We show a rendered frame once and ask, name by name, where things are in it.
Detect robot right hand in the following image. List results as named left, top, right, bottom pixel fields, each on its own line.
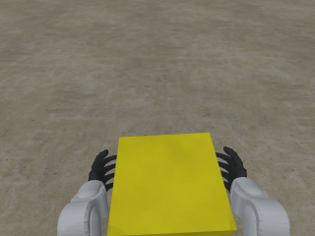
left=216, top=147, right=247, bottom=192

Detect robot left hand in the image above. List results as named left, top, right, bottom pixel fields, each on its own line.
left=88, top=149, right=117, bottom=192

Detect carton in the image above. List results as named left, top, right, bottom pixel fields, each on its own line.
left=106, top=133, right=237, bottom=236

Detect right robot forearm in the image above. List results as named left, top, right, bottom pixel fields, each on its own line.
left=229, top=177, right=290, bottom=236

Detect left robot forearm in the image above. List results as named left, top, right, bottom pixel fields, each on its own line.
left=57, top=180, right=108, bottom=236

